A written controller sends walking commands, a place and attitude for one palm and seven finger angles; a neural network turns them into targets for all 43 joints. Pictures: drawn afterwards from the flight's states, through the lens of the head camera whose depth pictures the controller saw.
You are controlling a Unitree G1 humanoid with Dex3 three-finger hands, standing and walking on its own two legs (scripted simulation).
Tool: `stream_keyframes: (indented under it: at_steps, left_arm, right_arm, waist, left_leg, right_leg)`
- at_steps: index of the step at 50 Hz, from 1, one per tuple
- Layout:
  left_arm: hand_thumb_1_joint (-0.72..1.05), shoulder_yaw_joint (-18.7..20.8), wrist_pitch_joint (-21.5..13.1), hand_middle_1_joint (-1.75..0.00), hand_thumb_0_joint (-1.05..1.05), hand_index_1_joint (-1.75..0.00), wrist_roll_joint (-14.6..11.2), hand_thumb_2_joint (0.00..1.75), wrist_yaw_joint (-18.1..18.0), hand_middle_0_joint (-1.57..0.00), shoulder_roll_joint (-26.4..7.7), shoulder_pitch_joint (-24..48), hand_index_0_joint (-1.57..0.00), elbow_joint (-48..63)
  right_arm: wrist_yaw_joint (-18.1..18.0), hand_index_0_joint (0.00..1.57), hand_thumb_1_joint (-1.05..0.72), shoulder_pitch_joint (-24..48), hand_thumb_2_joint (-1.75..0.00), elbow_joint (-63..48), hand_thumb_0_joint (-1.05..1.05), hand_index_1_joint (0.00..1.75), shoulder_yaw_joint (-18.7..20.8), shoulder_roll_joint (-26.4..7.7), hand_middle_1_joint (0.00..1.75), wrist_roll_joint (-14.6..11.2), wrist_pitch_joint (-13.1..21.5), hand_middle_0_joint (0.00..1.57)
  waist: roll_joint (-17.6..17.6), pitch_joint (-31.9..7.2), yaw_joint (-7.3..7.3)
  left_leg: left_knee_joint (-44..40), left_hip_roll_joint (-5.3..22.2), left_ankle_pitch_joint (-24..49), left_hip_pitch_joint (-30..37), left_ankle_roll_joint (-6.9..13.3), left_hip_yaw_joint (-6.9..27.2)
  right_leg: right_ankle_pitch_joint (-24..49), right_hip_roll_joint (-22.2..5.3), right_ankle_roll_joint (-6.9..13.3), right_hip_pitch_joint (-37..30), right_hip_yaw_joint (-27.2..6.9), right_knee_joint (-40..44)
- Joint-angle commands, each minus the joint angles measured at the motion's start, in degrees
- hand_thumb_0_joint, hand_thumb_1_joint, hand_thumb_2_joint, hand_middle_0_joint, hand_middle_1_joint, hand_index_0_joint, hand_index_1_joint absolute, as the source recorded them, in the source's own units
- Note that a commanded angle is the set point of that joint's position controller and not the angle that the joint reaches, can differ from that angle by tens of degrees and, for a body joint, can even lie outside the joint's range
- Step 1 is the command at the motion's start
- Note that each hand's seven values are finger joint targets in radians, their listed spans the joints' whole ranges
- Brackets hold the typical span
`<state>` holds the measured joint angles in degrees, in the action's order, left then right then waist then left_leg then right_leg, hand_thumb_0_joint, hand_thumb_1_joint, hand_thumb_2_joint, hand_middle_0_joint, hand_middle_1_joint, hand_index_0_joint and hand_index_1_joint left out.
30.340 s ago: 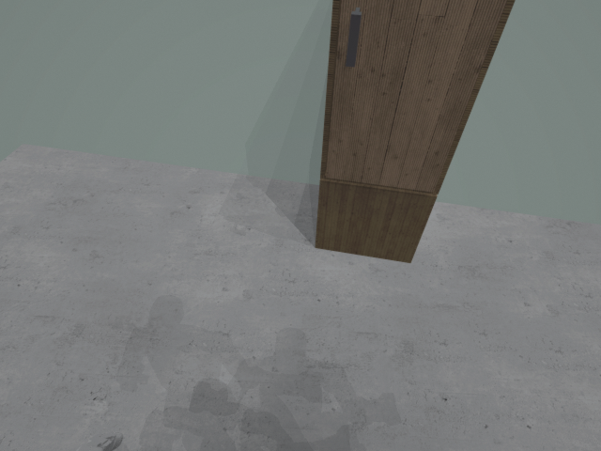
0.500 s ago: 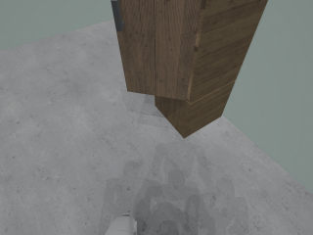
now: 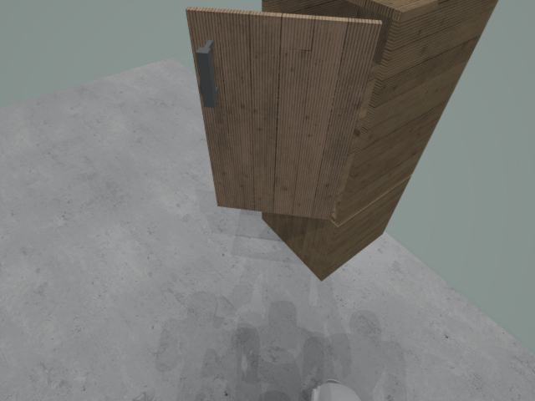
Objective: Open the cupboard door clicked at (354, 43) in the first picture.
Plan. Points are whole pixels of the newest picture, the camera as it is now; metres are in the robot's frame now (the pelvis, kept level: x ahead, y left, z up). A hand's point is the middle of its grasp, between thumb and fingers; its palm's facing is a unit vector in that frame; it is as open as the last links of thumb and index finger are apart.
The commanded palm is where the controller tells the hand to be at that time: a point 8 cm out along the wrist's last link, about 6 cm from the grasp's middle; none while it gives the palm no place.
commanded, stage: take the last steps up to it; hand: left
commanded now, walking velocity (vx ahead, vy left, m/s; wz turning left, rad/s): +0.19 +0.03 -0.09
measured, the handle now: (210, 74) +0.70 +0.17 +0.13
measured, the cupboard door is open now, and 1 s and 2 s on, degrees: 44 44 44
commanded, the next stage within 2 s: come to a stop and stand still in 0.06 s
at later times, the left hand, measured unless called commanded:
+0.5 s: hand (162, 380) +0.19 +0.21 -0.19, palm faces +0.02 -0.98 -0.20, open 7.3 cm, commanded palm none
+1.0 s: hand out of the picture +0.15 +0.18 -0.18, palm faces -0.05 -0.97 -0.22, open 7.4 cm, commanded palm none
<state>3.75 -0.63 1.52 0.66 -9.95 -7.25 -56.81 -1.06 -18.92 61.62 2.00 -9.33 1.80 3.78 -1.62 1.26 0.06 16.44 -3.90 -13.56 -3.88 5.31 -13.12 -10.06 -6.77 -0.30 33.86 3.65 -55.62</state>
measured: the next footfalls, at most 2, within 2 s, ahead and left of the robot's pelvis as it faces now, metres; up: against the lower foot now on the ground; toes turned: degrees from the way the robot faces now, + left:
right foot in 0.16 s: +0.16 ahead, -0.13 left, +0.00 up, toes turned -9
left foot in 0.48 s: +0.20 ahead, +0.12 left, +0.00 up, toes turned +3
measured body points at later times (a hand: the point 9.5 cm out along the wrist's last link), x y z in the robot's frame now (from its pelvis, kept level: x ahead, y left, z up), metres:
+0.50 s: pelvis +0.12 +0.02 -0.02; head +0.16 +0.04 +0.43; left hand +0.19 +0.26 -0.18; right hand +0.16 -0.23 -0.16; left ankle +0.16 +0.12 -0.75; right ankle +0.12 -0.12 -0.74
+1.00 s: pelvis +0.08 -0.01 -0.01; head +0.11 -0.01 +0.44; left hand +0.15 +0.23 -0.16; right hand +0.09 -0.26 -0.16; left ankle +0.16 +0.12 -0.74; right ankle +0.03 -0.14 -0.75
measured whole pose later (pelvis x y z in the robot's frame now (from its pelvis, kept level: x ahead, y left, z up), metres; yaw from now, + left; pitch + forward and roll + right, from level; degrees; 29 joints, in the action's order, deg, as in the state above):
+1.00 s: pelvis +0.08 -0.01 -0.01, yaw -4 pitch +1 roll +1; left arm 3.0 1.7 1.3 -0.3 -11.2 -12.5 -58.8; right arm -1.5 -13.4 60.1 3.5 -10.6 1.3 -2.2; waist -0.4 1.6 -1.1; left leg 30.0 4.0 -11.1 -21.6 -1.1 -5.3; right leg -19.0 -3.2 -0.1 10.6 1.9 -28.0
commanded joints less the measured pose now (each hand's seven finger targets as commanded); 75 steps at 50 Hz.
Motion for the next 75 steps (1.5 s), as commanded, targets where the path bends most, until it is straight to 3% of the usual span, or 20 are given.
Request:
stream_keyframes:
  at_steps: [1,5,7,8,9,10,15,22,23,25,26,33,38,45,47,49,52,57,60,75]
  left_arm:
    - [0.9,-0.49,-0.29,-0.3,0.0,-0.3,-0.11,0.9,-0.01,-0.2,-1.0,0.96,-0.2,3.43]
    - [0.9,-1.0,-1.15,-0.3,0.0,-0.3,-0.08,0.9,-0.24,-0.2,-1.3,0.16,-0.2,3.51]
    - [0.9,-0.47,-1.88,-0.3,0.0,-0.3,-0.14,0.9,-0.45,-0.2,-2.99,-8.33,-0.2,0.79]
    - [0.9,0.45,-2.58,-0.3,0.0,-0.3,-0.01,0.9,-0.93,-0.2,-6.15,-14.86,-0.2,-1.3]
    - [0.9,1.71,-3.03,-0.3,0.0,-0.3,-0.16,0.9,-1.59,-0.2,-11.23,-21.12,-0.2,-2.96]
    - [0.9,0.92,-3.02,-0.3,0.0,-0.3,-1.39,0.9,-1.94,-0.2,-12.08,-20.5,-0.2,-3.36]
    - [0.9,-0.28,-1.13,-0.3,0.0,-0.3,-0.63,0.9,-3.34,-0.2,-6.97,-4.15,-0.2,0.66]
    - [0.9,1.37,0.81,-0.3,0.0,-0.3,-0.39,0.9,-3.03,-0.2,-8.38,-2.53,-0.2,1.36]
    - [0.9,1.03,1.25,-0.3,0.0,-0.3,-0.58,0.9,-2.84,-0.2,-7.32,-3.07,-0.2,1.23]
    - [0.9,0.02,2.34,-0.3,0.0,-0.3,-1.49,0.9,-2.96,-0.2,-2.8,-7.03,-0.2,2.12]
    - [0.9,0.3,2.76,-0.3,0.0,-0.3,-1.22,0.9,-3.16,-0.2,-4.35,-6.43,-0.2,2.36]
    - [0.9,1.57,3.66,-0.3,0.0,-0.3,-0.36,0.9,-1.73,-0.2,-6.4,-8.94,-0.2,0.22]
    - [0.9,0.9,3.64,-0.3,0.0,-0.3,-0.35,0.9,-1.04,-0.2,-5.22,-6.45,-0.2,1.85]
    - [0.9,0.09,3.0,-0.3,0.0,-0.3,-0.72,0.9,-0.75,-0.2,-3.19,-9.69,-0.2,0.04]
    - [0.9,0.32,2.58,-0.3,0.0,-0.3,-0.43,0.9,-1.15,-0.2,-4.9,-14.45,-0.2,-1.97]
    - [0.9,0.79,1.69,-0.3,0.0,-0.3,0.03,0.9,-2.02,-0.2,-11.25,-11.05,-0.2,-0.87]
    - [0.9,-0.47,0.59,-0.3,0.0,-0.3,-0.08,0.9,-2.3,-0.2,-8.45,-3.3,-0.2,0.53]
    - [0.9,-1.46,-0.6,-0.3,0.0,-0.3,-0.76,0.9,-2.45,-0.2,-6.24,-6.95,-0.2,-2.95]
    - [0.9,-2.13,-0.58,-0.3,0.0,-0.3,-1.87,0.9,-2.37,-0.2,-4.33,-10.2,-0.2,-4.31]
    - [0.9,-2.62,-0.41,-0.3,0.0,-0.3,-1.32,0.9,-2.46,-0.2,-3.3,-11.08,-0.2,-7.29]
  right_arm:
    - [-0.16,0.2,-0.9,-6.28,-0.9,-0.39,0.0,0.3,0.74,-5.91,0.3,0.17,0.68,0.2]
    - [-0.34,0.2,-0.9,-8.69,-0.9,1.57,0.0,0.3,0.32,-6.22,0.3,0.25,0.15,0.2]
    - [-0.42,0.2,-0.9,-7.3,-0.9,1.81,0.0,0.3,0.27,-6.59,0.3,-0.53,-0.03,0.2]
    - [-0.25,0.2,-0.9,-6.22,-0.9,0.94,0.0,0.3,0.26,-5.56,0.3,-1.2,0.07,0.2]
    - [-0.34,0.2,-0.9,-7.26,-0.9,-0.39,0.0,0.3,0.3,-3.98,0.3,-1.78,0.16,0.2]
    - [-0.65,0.2,-0.9,-5.64,-0.9,-0.44,0.0,0.3,0.1,-4.66,0.3,-2.24,-0.96,0.2]
    - [-0.61,0.2,-0.9,-3.93,-0.9,0.26,0.0,0.3,0.04,0.18,0.3,-2.42,-5.48,0.2]
    - [-0.22,0.2,-0.9,-2.97,-0.9,-1.34,0.0,0.3,1.52,-1.96,0.3,-1.35,-5.82,0.2]
    - [-0.18,0.2,-0.9,-3.73,-0.9,-1.21,0.0,0.3,1.79,-3.05,0.3,-1.21,-5.31,0.2]
    - [-0.93,0.2,-0.9,-2.72,-0.9,-3.78,0.0,0.3,3.06,-11.43,0.3,-0.25,-4.38,0.2]
    - [-1.32,0.2,-0.9,-0.8,-0.9,-4.8,0.0,0.3,3.06,-12.24,0.3,0.08,-4.54,0.2]
    - [-2.82,0.2,-0.9,4.18,-0.9,-6.81,0.0,0.3,1.9,-9.71,0.3,-0.42,-3.52,0.2]
    - [-2.74,0.2,-0.9,1.1,-0.9,-5.31,0.0,0.3,2.81,-10.91,0.3,-0.36,-3.44,0.2]
    - [-1.02,0.2,-0.9,3.84,-0.9,-4.53,0.0,0.3,3.84,-12.27,0.3,-0.11,-4.59,0.2]
    - [-0.72,0.2,-0.9,5.44,-0.9,-4.58,0.0,0.3,3.76,-10.28,0.3,-0.64,-4.99,0.2]
    - [0.08,0.2,-0.9,6.72,-0.9,-6.1,0.0,0.3,2.02,-3.81,0.3,-1.13,-5.64,0.2]
    - [0.93,0.2,-0.9,6.12,-0.9,-4.42,0.0,0.3,2.19,-4.04,0.3,-0.54,-5.98,0.2]
    - [-0.09,0.2,-0.9,2.04,-0.9,-0.81,0.0,0.3,1.0,-2.85,0.3,-1.07,-5.09,0.2]
    - [-1.06,0.2,-0.9,-0.12,-0.9,1.67,0.0,0.3,0.43,-5.06,0.3,-0.92,-3.17,0.2]
    - [-1.34,0.2,-0.9,0.83,-0.9,3.51,0.0,0.3,-0.29,-3.81,0.3,-1.06,-3.52,0.2]
  waist:
    - [3.56,3.68,-0.87]
    - [4.4,1.45,-0.9]
    - [5.24,-2.34,2.95]
    - [1.22,-5.94,5.31]
    - [-8.4,-9.85,6.2]
    - [-6.19,-9.48,5.38]
    - [-5.88,-2.13,-1.34]
    - [-7.09,-3.47,-2.1]
    - [-3.41,-4.09,-2.39]
    - [19.09,-5.55,-2.01]
    - [13.04,-5.05,-2.3]
    - [8.26,-3.69,-0.29]
    - [10.57,-6.62,-2.64]
    - [13.29,-4.08,-1.31]
    - [7.37,-2.26,0.94]
    - [-13.49,2.79,0.58]
    - [-11.5,4.86,-1.08]
    - [-6.19,2.76,-1.38]
    - [5.06,-2.74,-0.05]
    - [0.2,2.11,-0.42]
  left_leg:
    - [-4.69,19.74,27.14,2.29,4.27,9.93]
    - [3.56,18.47,39.3,4.82,2.35,7.71]
    - [13.48,15.63,41.35,1.53,-0.67,5.42]
    - [22.92,12.82,33.29,-8.92,-2.78,4.43]
    - [37.7,5.02,2.91,-23.55,-6.17,1.66]
    - [47.41,4.74,-22.76,-23.2,-7.15,7.91]
    - [35.32,7.03,-14.21,-14.74,-7.52,11.78]
    - [16.0,5.39,1.18,-10.16,-8.17,9.44]
    - [10.86,7.86,9.95,-5.41,-7.1,11.42]
    - [2.86,27.33,38.86,-7.22,4.58,32.24]
    - [2.63,27.94,30.08,-12.32,7.16,29.6]
    - [1.76,22.31,23.55,-5.52,3.41,21.89]
    - [2.62,23.6,26.09,1.73,4.1,21.97]
    - [-0.97,19.51,-1.12,-10.54,0.76,20.33]
    - [2.39,14.61,-8.38,-17.82,-3.15,16.01]
    - [16.82,6.05,-12.59,-22.64,-7.54,9.11]
    - [28.34,6.28,-9.61,-19.37,-6.39,12.09]
    - [14.76,6.4,-4.5,-12.68,-7.42,10.53]
    - [8.86,11.78,24.43,-2.51,-4.76,15.49]
    - [4.3,10.08,10.15,-4.19,-5.02,13.99]
  right_leg:
    - [-0.53,0.2,1.09,-0.28,0.14,9.88]
    - [-3.36,4.2,2.79,-9.29,3.69,19.24]
    - [3.07,5.66,3.79,-22.81,4.24,26.23]
    - [16.63,0.79,6.14,-36.83,-2.48,26.06]
    - [41.67,-14.38,13.25,-49.71,-21.08,27.23]
    - [51.44,-21.7,18.95,-43.68,-23.02,31.72]
    - [41.35,-10.4,11.02,-21.23,-4.08,34.95]
    - [23.4,-7.2,7.16,-20.57,-3.02,27.83]
    - [13.88,-5.04,4.65,-16.63,-1.53,23.91]
    - [-25.64,5.71,-0.91,-10.81,0.3,4.31]
    - [-26.84,5.64,0.29,-14.04,-4.45,-4.62]
    - [-12.71,5.06,-1.93,-3.37,-7.39,-14.09]
    - [-15.82,4.27,-2.59,-4.62,-5.26,-2.69]
    - [-13.48,6.08,-0.6,-21.1,0.93,22.32]
    - [-5.96,4.84,0.41,-29.5,0.38,34.6]
    - [-22.05,-11.42,6.79,-20.69,-18.24,48.27]
    - [-12.98,-7.52,7.71,-14.15,-12.88,45.29]
    - [16.8,-5.4,6.89,-22.6,-7.14,35.05]
    - [14.43,-0.32,2.16,-23.0,-4.54,30.69]
    - [3.81,-0.04,2.12,-23.87,-5.56,37.84]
